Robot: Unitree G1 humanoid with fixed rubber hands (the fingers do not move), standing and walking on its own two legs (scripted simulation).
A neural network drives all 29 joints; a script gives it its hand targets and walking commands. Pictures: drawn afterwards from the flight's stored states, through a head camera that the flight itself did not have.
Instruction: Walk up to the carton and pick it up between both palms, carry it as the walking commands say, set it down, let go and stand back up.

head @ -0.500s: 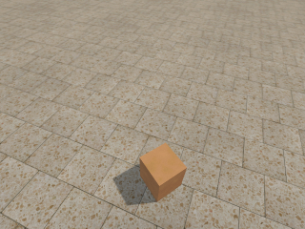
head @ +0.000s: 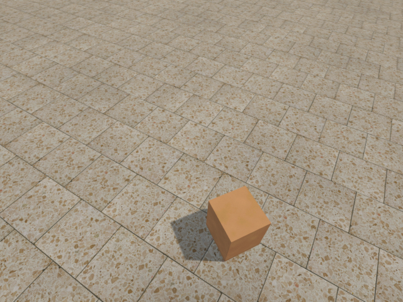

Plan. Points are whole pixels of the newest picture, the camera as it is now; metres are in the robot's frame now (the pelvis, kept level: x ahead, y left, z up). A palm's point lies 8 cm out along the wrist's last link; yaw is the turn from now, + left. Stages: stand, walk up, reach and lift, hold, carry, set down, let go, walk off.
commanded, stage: walk up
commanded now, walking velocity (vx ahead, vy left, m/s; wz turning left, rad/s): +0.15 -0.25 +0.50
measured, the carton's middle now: (235, 223) +0.59 -0.13 -0.64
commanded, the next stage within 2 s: stand in 1.96 s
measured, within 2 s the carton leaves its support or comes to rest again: neither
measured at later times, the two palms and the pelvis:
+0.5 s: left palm out of the picture +0.16 +0.17 -0.12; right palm out of the picture +0.13 -0.35 -0.13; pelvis +0.10 -0.10 +0.00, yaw +12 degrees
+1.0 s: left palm out of the picture +0.09 +0.07 -0.16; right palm (387, 263) +0.27 -0.41 -0.12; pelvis +0.14 -0.17 -0.01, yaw +22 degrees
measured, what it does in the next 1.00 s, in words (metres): steps to the right, turning left: right foot, then left foot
